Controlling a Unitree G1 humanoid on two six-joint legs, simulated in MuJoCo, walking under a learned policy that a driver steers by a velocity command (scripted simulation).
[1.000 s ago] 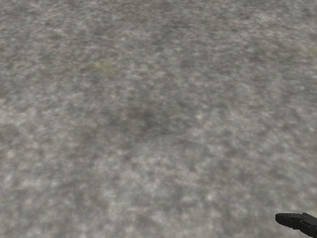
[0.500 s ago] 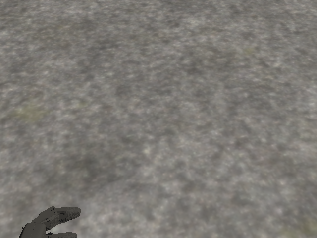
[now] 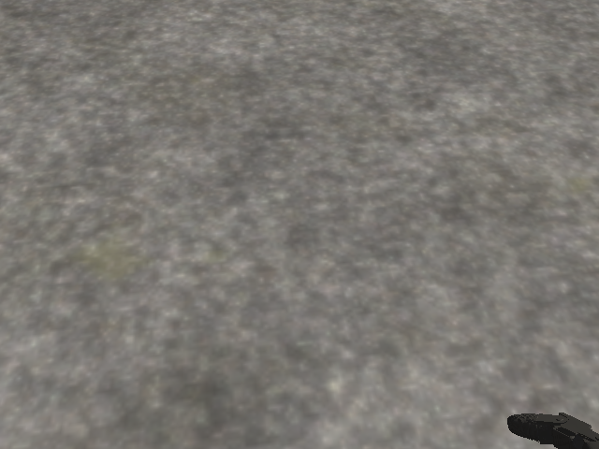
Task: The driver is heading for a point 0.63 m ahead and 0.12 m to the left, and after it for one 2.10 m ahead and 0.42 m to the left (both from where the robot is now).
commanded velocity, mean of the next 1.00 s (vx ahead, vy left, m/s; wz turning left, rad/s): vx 0.50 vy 0.00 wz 0.16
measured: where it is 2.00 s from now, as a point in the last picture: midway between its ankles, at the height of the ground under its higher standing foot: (270, 210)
